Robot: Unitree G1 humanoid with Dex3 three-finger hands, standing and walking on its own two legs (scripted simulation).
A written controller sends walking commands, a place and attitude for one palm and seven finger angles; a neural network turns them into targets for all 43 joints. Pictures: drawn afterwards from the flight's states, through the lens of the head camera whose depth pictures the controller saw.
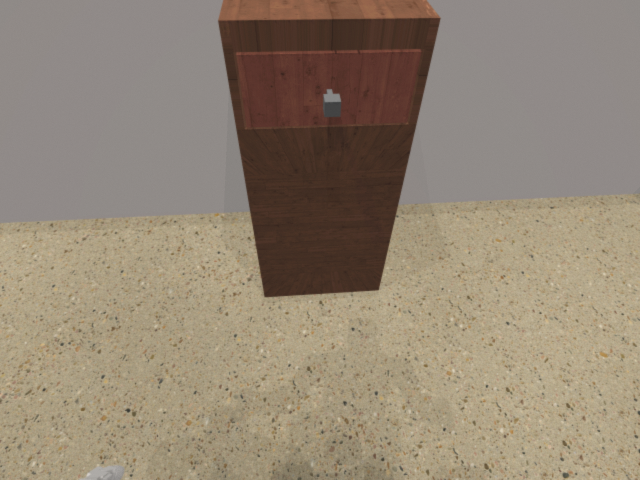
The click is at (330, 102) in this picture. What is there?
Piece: drawer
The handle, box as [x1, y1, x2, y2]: [323, 89, 340, 116]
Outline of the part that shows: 327,89 327,92 323,94 324,116 339,116 339,94 333,94 331,89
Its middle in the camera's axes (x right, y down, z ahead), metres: +0.02 -0.30 +0.84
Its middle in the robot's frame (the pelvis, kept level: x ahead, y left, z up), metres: +0.84 +0.03 +0.05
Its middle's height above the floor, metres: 0.82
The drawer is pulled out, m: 0.00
